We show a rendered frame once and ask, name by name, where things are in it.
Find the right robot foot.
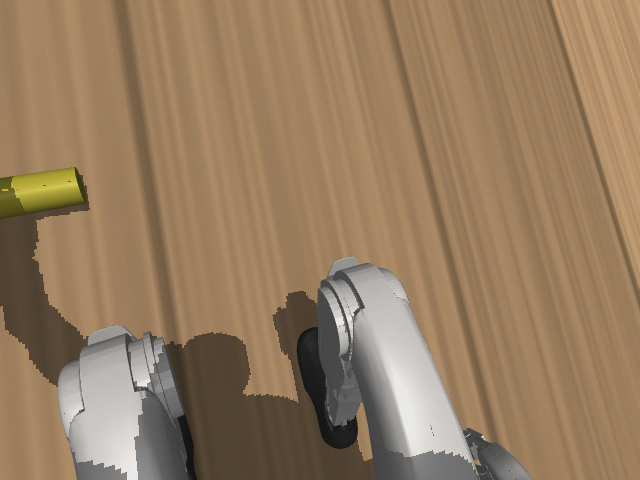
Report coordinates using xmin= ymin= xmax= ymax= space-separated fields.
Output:
xmin=297 ymin=327 xmax=358 ymax=449

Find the right robot hand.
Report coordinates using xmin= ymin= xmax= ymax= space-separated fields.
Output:
xmin=463 ymin=428 xmax=533 ymax=480

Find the left robot foot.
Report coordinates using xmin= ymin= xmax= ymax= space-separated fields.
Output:
xmin=178 ymin=414 xmax=197 ymax=480

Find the can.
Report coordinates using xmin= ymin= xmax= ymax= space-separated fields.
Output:
xmin=0 ymin=167 xmax=87 ymax=219

